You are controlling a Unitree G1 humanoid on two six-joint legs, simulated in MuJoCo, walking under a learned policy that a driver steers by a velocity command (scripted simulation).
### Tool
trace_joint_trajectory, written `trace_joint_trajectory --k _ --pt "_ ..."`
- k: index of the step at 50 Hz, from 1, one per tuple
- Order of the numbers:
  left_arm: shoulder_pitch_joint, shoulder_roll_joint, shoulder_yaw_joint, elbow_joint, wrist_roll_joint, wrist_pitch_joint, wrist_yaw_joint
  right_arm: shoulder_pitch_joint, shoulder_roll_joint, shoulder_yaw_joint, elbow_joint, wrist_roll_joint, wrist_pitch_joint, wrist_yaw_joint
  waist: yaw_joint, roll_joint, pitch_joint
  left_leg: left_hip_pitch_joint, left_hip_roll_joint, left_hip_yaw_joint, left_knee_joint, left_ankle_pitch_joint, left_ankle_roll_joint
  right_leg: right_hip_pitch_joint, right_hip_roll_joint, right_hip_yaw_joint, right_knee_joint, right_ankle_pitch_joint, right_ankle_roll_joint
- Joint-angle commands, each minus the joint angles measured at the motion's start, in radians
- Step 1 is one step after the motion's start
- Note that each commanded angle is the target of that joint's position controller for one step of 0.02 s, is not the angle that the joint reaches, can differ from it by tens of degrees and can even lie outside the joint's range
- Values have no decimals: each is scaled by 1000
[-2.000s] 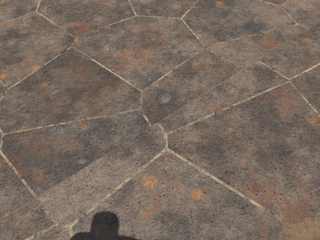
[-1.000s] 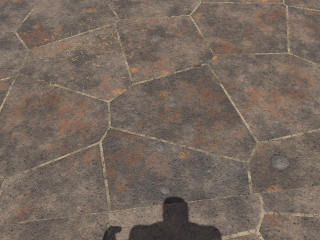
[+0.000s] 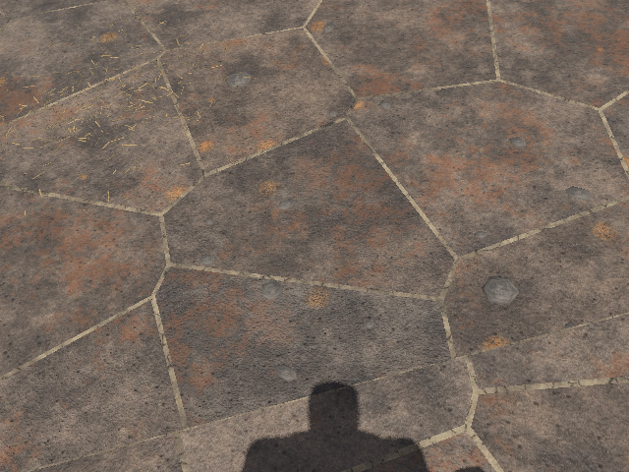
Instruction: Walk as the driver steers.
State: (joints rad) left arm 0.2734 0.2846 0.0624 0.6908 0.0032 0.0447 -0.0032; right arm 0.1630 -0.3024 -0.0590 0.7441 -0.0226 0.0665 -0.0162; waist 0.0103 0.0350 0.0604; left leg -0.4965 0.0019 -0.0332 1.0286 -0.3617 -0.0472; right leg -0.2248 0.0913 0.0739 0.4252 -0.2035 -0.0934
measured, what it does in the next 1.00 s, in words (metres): steps on the spot: left foot, then right foot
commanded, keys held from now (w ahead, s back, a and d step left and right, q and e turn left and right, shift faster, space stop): e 0.20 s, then no key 0.70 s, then w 0.10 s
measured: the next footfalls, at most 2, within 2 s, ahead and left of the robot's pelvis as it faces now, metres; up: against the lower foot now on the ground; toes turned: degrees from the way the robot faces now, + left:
left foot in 0.30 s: +0.07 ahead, +0.12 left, +0.00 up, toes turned -15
right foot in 0.64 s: -0.03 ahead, -0.07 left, +0.00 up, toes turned -8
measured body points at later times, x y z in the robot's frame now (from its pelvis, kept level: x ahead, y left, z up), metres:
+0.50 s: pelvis -0.01 +0.04 +0.00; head +0.03 +0.06 +0.45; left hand +0.17 +0.29 -0.13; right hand +0.07 -0.24 -0.09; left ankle +0.03 +0.13 -0.74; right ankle -0.07 -0.08 -0.69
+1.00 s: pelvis -0.01 +0.02 +0.00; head -0.02 +0.02 +0.45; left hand +0.12 +0.25 -0.14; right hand -0.02 -0.25 -0.14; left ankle +0.02 +0.13 -0.74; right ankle -0.07 -0.07 -0.74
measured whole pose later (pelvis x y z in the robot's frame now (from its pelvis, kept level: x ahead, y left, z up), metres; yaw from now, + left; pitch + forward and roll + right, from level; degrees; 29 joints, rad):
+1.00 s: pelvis -0.01 +0.02 +0.00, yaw -13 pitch -2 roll +0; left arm 0.24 0.24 0.00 0.94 0.01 0.01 0.02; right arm 0.26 -0.26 -0.02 0.95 -0.02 0.02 -0.01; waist -0.01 0.01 0.01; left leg -0.21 -0.02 -0.03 0.49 -0.31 0.03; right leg -0.10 0.06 0.06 0.42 -0.29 -0.06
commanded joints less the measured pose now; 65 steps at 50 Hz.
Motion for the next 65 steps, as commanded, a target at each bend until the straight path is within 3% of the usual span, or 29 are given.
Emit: trace_joint_trajectory --k 1,10,14,15,16,17,18,20,25,29,31,32,33,34,35,38,45,47,49,51,53,57,59,60,61,62,63,64,65 --pt "43 159 45 -56 5 -9 5 -44 -69 -13 -78 -1 -8 -4 26 -143 -78 -113 -1 -17 -63 1 -8 163 -253 294 -106 235 -141" --pt "0 186 57 -79 19 0 -9 -42 -75 0 -112 14 -31 -12 24 -158 -98 70 -58 -30 -282 -45 27 65 -221 435 -53 285 -131" --pt "-76 152 44 -80 1 0 -4 78 -63 7 -89 13 -51 -27 -45 -141 -116 338 -47 -21 -644 131 68 -36 -154 415 16 226 -31" --pt "-44 106 30 -82 -2 -4 -1 64 -116 -1 -98 -2 -58 -36 -20 -19 -119 408 98 -179 -756 109 104 -116 -85 340 113 12 27" --pt "32 51 16 -84 0 -9 3 -6 -182 -4 -138 -4 -57 -35 31 170 -120 461 338 -444 -817 232 182 -244 70 151 293 -303 77" --pt "10 145 41 -70 22 -3 13 26 -195 -15 -120 -10 -52 -24 -6 155 -105 323 380 -484 -779 335 295 -227 77 87 468 -403 88" --pt "3 158 47 -56 22 1 14 6 -132 2 -120 -2 -55 -15 15 70 -79 284 334 -421 -774 343 301 -204 48 115 554 -350 94" --pt "15 132 40 -22 13 8 2 -73 -77 19 -129 -2 -60 -9 42 78 -60 262 206 -244 -756 373 242 -177 39 94 621 -246 114" --pt "-38 71 7 -3 3 20 -9 13 -73 21 -83 4 -65 -10 -11 114 -86 388 169 -172 -703 463 236 -145 3 30 398 -261 144" --pt "-43 57 -9 29 -6 19 5 52 -101 9 -46 -2 -50 2 -24 151 -85 384 159 -192 -659 469 233 -11 -17 -58 83 -212 114" --pt "-9 59 -16 60 4 2 17 62 -90 11 -30 6 -51 2 3 102 -92 306 147 -185 -625 473 170 150 -53 -17 -147 45 86" --pt "-13 97 -15 58 19 -13 24 75 -69 17 -36 7 -60 5 -10 38 -124 244 132 -171 -608 403 126 236 -145 88 -149 90 68" --pt "-74 152 -6 59 20 -21 26 87 -34 25 -45 19 -68 10 -66 -122 -94 241 40 -85 -632 265 95 152 -225 171 -96 198 28" --pt "-99 93 -21 62 14 -29 18 55 -42 26 -19 13 -64 6 -38 -110 -88 336 30 -69 -657 203 82 63 -232 163 -91 145 12" --pt "-106 72 -29 67 15 -36 15 36 -54 22 -7 9 -60 5 -29 -108 -63 355 30 -72 -657 219 80 36 -203 145 -99 88 24" --pt "-63 78 -35 116 9 -46 28 50 -62 18 29 8 -60 8 -22 -124 -46 377 52 -82 -652 315 90 33 -167 114 -111 85 42" --pt "-47 69 -44 192 8 -50 34 77 -47 23 139 12 -57 1 -21 -60 -18 370 56 -84 -684 296 74 40 -167 111 -130 65 32" --pt "-18 95 -34 219 9 -46 34 79 -48 21 162 7 -54 2 -10 -82 -26 346 9 -42 -628 105 80 41 -157 133 -163 -214 5" --pt "24 141 -14 234 13 -33 31 41 -50 17 151 -8 -52 10 20 -153 47 171 -52 26 -481 -86 93 32 -225 262 -240 -551 -69" --pt "46 149 -2 242 16 -35 27 -1 -31 22 129 -17 -62 18 40 -184 127 46 -21 61 -351 -69 100 20 -337 392 -317 -628 -144" --pt "59 133 1 251 26 -53 24 -14 -45 16 113 -13 -81 24 37 -159 123 -48 20 33 -265 -89 110 93 -372 412 -325 -498 -174" --pt "47 127 10 266 17 -84 17 0 -41 13 107 -1 -111 39 10 -148 57 83 12 73 -403 -6 117 121 -302 247 -266 -227 -140" --pt "2 123 10 262 7 -86 14 146 -19 10 158 3 -114 35 -73 -119 34 390 -38 126 -573 114 122 -64 -247 154 -166 -176 -97" --pt "2 101 3 258 13 -91 13 258 -52 -4 200 1 -118 25 -114 -52 -1 584 -34 77 -610 88 125 -186 -201 105 -42 -143 -69" --pt "-21 29 -18 231 18 -99 8 394 -139 -25 219 -16 -127 11 -169 154 -65 710 200 -243 -773 -163 162 -298 -92 -27 292 -182 -21" --pt "-21 29 -17 203 18 -101 3 466 -226 -43 245 -3 -121 14 -160 275 -66 701 381 -649 -924 -394 260 -474 16 -75 522 -361 -6" --pt "-32 86 -5 211 32 -95 3 364 -152 -25 224 -2 -115 15 -96 96 31 591 382 -607 -914 -439 278 -507 -68 3 660 -309 -25" --pt "-35 75 -6 221 28 -99 -11 260 -104 -11 187 -2 -121 20 -52 26 78 511 333 -505 -905 -347 263 -499 -112 10 678 -197 -32" --pt "-19 58 -10 234 22 -104 -21 209 -79 -3 172 -4 -130 22 -25 10 75 480 282 -400 -916 -211 242 -466 -142 -2 657 -123 -23"
Velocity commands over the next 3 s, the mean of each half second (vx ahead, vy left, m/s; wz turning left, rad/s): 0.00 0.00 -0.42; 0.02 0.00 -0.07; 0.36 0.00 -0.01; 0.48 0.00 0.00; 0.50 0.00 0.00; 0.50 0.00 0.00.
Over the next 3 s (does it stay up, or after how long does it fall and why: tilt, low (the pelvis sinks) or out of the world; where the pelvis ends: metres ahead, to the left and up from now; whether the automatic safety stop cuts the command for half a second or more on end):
stays up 1.02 -0.13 -0.15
